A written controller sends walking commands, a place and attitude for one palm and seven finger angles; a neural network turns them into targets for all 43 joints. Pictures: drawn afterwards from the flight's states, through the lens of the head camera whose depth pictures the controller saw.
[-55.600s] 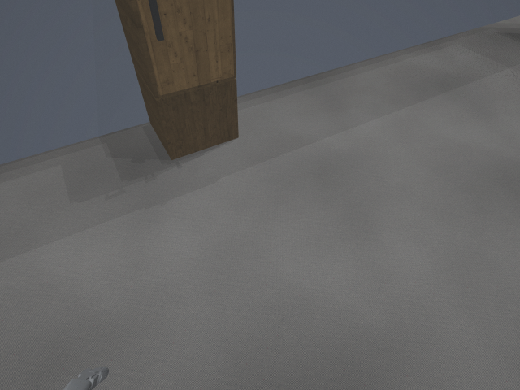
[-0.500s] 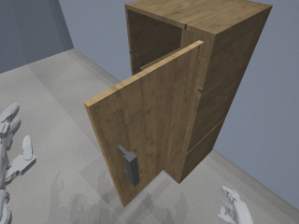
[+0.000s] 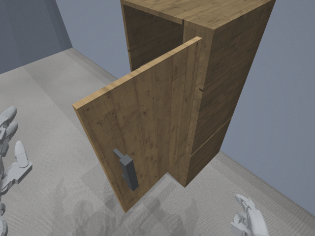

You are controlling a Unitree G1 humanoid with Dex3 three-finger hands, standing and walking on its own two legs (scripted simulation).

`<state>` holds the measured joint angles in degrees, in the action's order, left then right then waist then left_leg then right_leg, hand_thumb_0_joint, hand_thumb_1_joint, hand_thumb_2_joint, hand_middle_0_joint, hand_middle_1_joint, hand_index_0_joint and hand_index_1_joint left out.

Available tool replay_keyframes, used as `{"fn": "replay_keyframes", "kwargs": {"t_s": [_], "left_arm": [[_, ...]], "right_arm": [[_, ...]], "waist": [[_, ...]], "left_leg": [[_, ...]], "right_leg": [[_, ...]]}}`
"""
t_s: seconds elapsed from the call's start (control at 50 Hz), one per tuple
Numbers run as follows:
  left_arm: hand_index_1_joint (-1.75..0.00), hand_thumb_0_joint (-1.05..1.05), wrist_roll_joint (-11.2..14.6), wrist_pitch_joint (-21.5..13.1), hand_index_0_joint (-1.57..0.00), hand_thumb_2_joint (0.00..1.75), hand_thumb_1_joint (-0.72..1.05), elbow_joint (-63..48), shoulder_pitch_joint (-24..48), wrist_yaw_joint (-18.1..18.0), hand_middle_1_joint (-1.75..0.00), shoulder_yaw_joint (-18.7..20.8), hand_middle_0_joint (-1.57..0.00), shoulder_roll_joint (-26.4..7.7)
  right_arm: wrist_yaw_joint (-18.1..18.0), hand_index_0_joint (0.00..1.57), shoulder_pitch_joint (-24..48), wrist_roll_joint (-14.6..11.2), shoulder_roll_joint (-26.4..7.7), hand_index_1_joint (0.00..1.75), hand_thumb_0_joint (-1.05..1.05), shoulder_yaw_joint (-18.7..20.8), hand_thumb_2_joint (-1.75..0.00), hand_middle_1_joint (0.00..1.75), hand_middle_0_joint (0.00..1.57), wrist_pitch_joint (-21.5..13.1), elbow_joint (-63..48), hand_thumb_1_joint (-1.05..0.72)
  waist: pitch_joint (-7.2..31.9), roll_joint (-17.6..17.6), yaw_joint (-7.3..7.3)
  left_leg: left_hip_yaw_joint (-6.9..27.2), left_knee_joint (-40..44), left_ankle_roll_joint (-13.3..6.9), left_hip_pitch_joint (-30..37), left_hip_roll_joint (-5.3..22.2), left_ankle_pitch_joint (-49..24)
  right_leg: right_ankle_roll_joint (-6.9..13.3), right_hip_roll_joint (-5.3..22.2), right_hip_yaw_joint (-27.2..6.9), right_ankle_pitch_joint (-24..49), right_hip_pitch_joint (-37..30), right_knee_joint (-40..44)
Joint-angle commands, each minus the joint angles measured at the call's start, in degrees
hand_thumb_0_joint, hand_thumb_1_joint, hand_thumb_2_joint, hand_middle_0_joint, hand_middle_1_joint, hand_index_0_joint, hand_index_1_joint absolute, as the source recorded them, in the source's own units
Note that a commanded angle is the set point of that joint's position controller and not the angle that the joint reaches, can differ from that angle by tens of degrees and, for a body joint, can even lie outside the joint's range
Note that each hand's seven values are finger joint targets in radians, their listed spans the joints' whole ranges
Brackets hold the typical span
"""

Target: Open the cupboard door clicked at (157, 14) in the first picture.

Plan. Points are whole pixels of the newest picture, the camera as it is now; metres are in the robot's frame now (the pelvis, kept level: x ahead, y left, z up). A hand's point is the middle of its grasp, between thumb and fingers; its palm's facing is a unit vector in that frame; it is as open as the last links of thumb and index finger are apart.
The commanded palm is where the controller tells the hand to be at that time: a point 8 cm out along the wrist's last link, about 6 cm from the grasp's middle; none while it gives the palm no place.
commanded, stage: step back with the hand held close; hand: left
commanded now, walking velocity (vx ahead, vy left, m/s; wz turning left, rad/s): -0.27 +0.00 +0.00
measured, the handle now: (125, 169) +0.29 +0.13 -0.01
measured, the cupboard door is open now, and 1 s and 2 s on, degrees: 92 92 92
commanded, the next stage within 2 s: stop stepping back and stand still in 0.94 s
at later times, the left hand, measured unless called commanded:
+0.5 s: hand out of the picture +0.13 +0.30 +0.15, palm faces +0.38 -0.77 -0.51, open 7.4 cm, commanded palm +0.07 +0.34 +0.17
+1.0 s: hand out of the picture +0.03 +0.34 +0.17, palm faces +0.49 -0.77 -0.41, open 7.4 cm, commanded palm -0.04 +0.36 +0.17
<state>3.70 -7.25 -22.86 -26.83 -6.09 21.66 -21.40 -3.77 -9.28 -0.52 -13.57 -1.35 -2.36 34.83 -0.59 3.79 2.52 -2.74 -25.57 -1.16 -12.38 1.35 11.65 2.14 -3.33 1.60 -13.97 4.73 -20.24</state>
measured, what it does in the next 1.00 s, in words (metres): walks backwards: left foot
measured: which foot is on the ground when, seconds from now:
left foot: down 0.00-0.68, up 0.70-0.78, down 0.80-1.00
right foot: down 0.00-0.82, up 0.84-1.00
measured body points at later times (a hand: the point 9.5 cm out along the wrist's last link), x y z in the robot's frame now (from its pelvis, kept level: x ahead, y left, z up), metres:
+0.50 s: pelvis -0.07 +0.04 -0.01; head -0.05 +0.05 +0.44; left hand +0.11 +0.34 +0.18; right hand +0.11 -0.21 -0.08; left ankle +0.02 +0.10 -0.74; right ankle -0.03 -0.09 -0.74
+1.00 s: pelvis -0.18 +0.06 -0.01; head -0.15 +0.10 +0.44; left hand +0.00 +0.38 +0.19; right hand +0.01 -0.16 -0.08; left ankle -0.05 +0.13 -0.74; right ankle -0.25 -0.10 -0.65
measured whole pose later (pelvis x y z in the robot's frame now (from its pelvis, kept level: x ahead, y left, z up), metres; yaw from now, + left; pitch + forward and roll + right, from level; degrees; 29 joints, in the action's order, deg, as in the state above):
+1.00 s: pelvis -0.18 +0.06 -0.01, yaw +1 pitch +1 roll -5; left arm 2.2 -11.8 -32.7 -27.3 -9.8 27.1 -25.0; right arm -1.7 -9.0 0.5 -8.5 0.1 -6.4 35.3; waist -2.5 -0.3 1.0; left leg -3.5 -28.5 -4.4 -27.0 3.8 3.4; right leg -1.4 -5.0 -1.5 -27.1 24.6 -65.7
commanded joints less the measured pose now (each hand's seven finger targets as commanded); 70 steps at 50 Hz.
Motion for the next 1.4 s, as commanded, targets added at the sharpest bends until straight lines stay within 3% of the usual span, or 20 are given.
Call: {"fn": "replay_keyframes", "kwargs": {"t_s": [0.0,0.14,0.24,0.42,0.54,0.6,0.66,0.7,0.76,0.8,0.84,0.9,1.04,1.14,1.2,1.24,1.26,1.28,1.34,1.38], "left_arm": [[-0.30,0.00,-0.19,-3.73,-0.20,0.90,0.90,-10.51,-1.44,-1.00,-0.30,5.85,-0.20,-10.22],[-0.30,0.00,0.19,-3.99,-0.20,0.90,0.90,-15.37,-4.29,-2.03,-0.30,10.08,-0.20,-14.43],[-0.30,0.00,0.11,-4.48,-0.20,0.90,0.90,-18.46,-5.95,-2.67,-0.30,9.91,-0.20,-14.25],[-0.30,0.00,-1.70,-6.59,-0.20,0.90,0.90,-17.26,-5.07,-3.26,-0.30,10.81,-0.20,-12.50],[-0.30,0.00,-2.65,-7.62,-0.20,0.90,0.90,-18.31,-2.32,-3.06,-0.30,10.92,-0.20,-12.01],[-0.30,0.00,-2.19,-8.19,-0.20,0.90,0.90,-21.51,-2.53,-3.11,-0.30,11.20,-0.20,-13.06],[-0.30,0.00,-1.56,-8.48,-0.20,0.90,0.90,-21.51,-2.60,-3.96,-0.30,9.75,-0.20,-12.94],[-0.30,0.00,-1.96,-8.02,-0.20,0.90,0.90,-20.82,-0.17,-4.56,-0.30,7.64,-0.20,-11.87],[-0.30,0.00,-1.87,-7.76,-0.20,0.90,0.90,-20.36,4.27,-4.56,-0.30,8.44,-0.20,-13.67],[-0.30,0.00,-2.96,-8.94,-0.20,0.90,0.90,-21.55,6.35,-5.32,-0.30,10.57,-0.20,-13.75],[-0.30,0.00,-3.26,-9.74,-0.20,0.90,0.90,-20.07,5.76,-5.20,-0.30,12.52,-0.20,-14.45],[-0.30,0.00,-1.77,-9.13,-0.20,0.90,0.90,-22.21,1.05,-4.33,-0.30,10.87,-0.20,-12.11],[-0.30,0.00,-0.09,-7.72,-0.20,0.90,0.90,-26.57,-0.10,-4.06,-0.30,8.05,-0.20,-11.94],[-0.30,0.00,1.67,-6.88,-0.20,0.90,0.90,-24.96,-7.91,-3.57,-0.30,13.31,-0.20,-16.13],[-0.30,0.00,2.08,-7.62,-0.20,0.90,0.90,-27.71,-10.40,-3.68,-0.30,17.49,-0.20,-20.63],[-0.30,0.00,1.70,-7.85,-0.20,0.90,0.90,-24.60,-7.30,-4.17,-0.30,19.82,-0.20,-22.78],[-0.30,0.00,2.09,-6.30,-0.20,0.90,0.90,-17.97,-7.68,-3.27,-0.30,13.37,-0.20,-14.50],[-0.30,0.00,1.95,-5.39,-0.20,0.90,0.90,-16.48,-5.05,-3.27,-0.30,13.21,-0.20,-14.72],[-0.30,0.00,-0.29,-5.66,-0.20,0.90,0.90,-7.59,3.57,-3.73,-0.30,9.24,-0.20,-13.60],[-0.30,0.00,-0.74,-5.19,-0.20,0.90,0.90,-6.55,10.44,-3.33,-0.30,5.19,-0.20,-11.74]], "right_arm": [[-1.01,0.20,5.88,-0.02,-6.44,0.30,0.00,3.46,-0.90,0.30,0.20,-1.17,-10.17,-0.90],[-1.43,0.20,5.89,-0.62,-6.04,0.30,0.00,4.20,-0.90,0.30,0.20,1.19,-12.63,-0.90],[-1.57,0.20,5.35,-0.55,-6.53,0.30,0.00,4.33,-0.90,0.30,0.20,1.09,-13.51,-0.90],[-1.38,0.20,4.10,-0.25,-7.82,0.30,0.00,4.66,-0.90,0.30,0.20,-1.61,-13.63,-0.90],[-1.23,0.20,3.49,0.08,-7.68,0.30,0.00,5.08,-0.90,0.30,0.20,-3.49,-13.00,-0.90],[-0.92,0.20,2.86,0.24,-6.77,0.30,0.00,5.17,-0.90,0.30,0.20,-4.17,-12.96,-0.90],[-0.10,0.20,0.59,0.56,-5.87,0.30,0.00,5.36,-0.90,0.30,0.20,-3.68,-9.87,-0.90],[0.31,0.20,0.36,0.62,-5.05,0.30,0.00,5.13,-0.90,0.30,0.20,-3.02,-8.57,-0.90],[-0.76,0.20,2.41,0.52,-5.55,0.30,0.00,3.94,-0.90,0.30,0.20,-2.91,-8.66,-0.90],[-1.86,0.20,3.89,1.30,-7.03,0.30,0.00,4.21,-0.90,0.30,0.20,-4.71,-8.93,-0.90],[-0.88,0.20,2.50,1.77,-4.69,0.30,0.00,5.06,-0.90,0.30,0.20,-6.51,-7.54,-0.90],[0.89,0.20,3.24,1.27,-5.45,0.30,0.00,6.18,-0.90,0.30,0.20,-6.95,-7.91,-0.90],[1.43,0.20,2.92,1.23,-4.62,0.30,0.00,4.51,-0.90,0.30,0.20,-8.29,-6.31,-0.90],[1.32,0.20,2.21,1.37,-2.94,0.30,0.00,3.32,-0.90,0.30,0.20,-6.58,-7.77,-0.90],[1.37,0.20,2.37,1.40,-2.65,0.30,0.00,2.31,-0.90,0.30,0.20,-3.45,-7.29,-0.90],[1.98,0.20,2.19,1.13,-3.67,0.30,0.00,2.23,-0.90,0.30,0.20,-5.01,-8.36,-0.90],[1.36,0.20,-0.03,-0.66,-4.31,0.30,0.00,4.00,-0.90,0.30,0.20,-4.66,-6.85,-0.90],[0.97,0.20,1.96,-1.43,-5.26,0.30,0.00,4.15,-0.90,0.30,0.20,-4.79,-7.61,-0.90],[-0.92,0.20,1.88,-0.62,-5.08,0.30,0.00,2.76,-0.90,0.30,0.20,-5.52,-4.54,-0.90],[-1.72,0.20,0.66,-0.52,-7.37,0.30,0.00,3.86,-0.90,0.30,0.20,-6.07,-3.99,-0.90]], "waist": [[7.61,-0.52,-1.33],[11.56,-5.74,-1.53],[10.88,1.27,-1.52],[3.65,5.06,-1.90],[4.00,4.61,-1.81],[4.98,-1.87,-2.31],[5.26,-11.17,-3.58],[5.14,-14.27,-4.13],[0.07,-4.75,-4.19],[0.25,17.00,-2.93],[5.77,10.73,-3.07],[8.31,2.31,-2.34],[13.94,12.00,-2.39],[15.45,12.95,-1.50],[11.19,-10.01,-1.56],[11.74,-10.39,-1.48],[6.34,-16.78,-2.95],[4.77,-19.46,-2.57],[0.02,-7.76,-4.08],[3.11,1.04,-5.70]], "left_leg": [[2.09,-0.04,-1.53,8.20,2.01,-13.47],[2.04,-1.12,-1.32,6.04,2.95,-19.37],[3.88,1.00,-1.63,2.86,4.21,-17.53],[11.91,13.17,-4.74,-23.67,9.35,24.35],[12.43,12.65,-4.95,-29.44,9.60,31.17],[8.77,4.30,-2.81,-20.28,4.81,25.56],[3.77,-20.40,0.89,-0.98,-1.09,12.40],[4.28,-26.11,1.15,1.97,-1.24,11.84],[5.23,-1.05,-0.12,-0.59,1.22,9.92],[24.67,15.14,-7.33,-19.81,18.82,16.36],[23.46,18.28,-9.20,-23.59,22.08,24.66],[16.87,12.56,-7.77,-11.55,18.03,14.06],[10.58,21.03,-0.32,3.71,12.11,16.26],[-1.05,13.42,7.80,4.23,3.22,7.04],[-0.29,-20.52,2.29,-0.28,-0.40,3.97],[1.30,-28.69,2.33,-15.76,2.10,5.96],[2.22,-27.64,2.17,-22.56,-0.07,3.11],[1.32,-25.05,1.52,-21.14,0.94,2.16],[-3.88,-9.72,-1.05,-5.02,-2.75,0.97],[3.00,-3.62,-4.95,8.49,0.54,-6.66]], "right_leg": [[-3.23,8.12,-6.68,23.92,7.17,1.95],[-3.06,7.54,-5.98,30.03,4.63,-2.37],[-2.68,5.80,-5.69,21.88,5.25,-4.55],[-2.80,1.61,-3.81,2.05,-3.88,-13.30],[-1.97,0.47,-3.77,-3.80,-5.54,-16.32],[0.22,3.68,-10.31,-9.05,5.11,-7.45],[6.50,16.17,-24.82,-14.60,28.83,6.15],[6.94,19.03,-23.02,-7.41,31.46,6.26],[-0.09,8.91,-12.17,-4.85,28.51,-4.39],[-3.49,-0.82,-3.89,-9.84,14.89,-31.36],[-3.21,-1.37,-7.01,-12.34,9.44,-50.80],[-3.44,-0.95,-5.15,-12.97,17.89,-50.95],[-2.11,-3.18,3.68,-19.57,13.72,-30.51],[2.06,-3.58,7.98,-14.85,0.63,3.68],[5.32,18.10,-11.07,5.23,14.74,10.42],[9.60,23.48,-15.08,16.51,4.61,7.12],[4.03,16.18,-9.59,27.52,-1.87,2.83],[1.74,15.44,-8.58,30.82,-0.66,1.16],[0.68,14.53,-4.43,38.05,6.95,-7.50],[-4.55,10.14,-0.41,29.01,14.67,-22.32]]}}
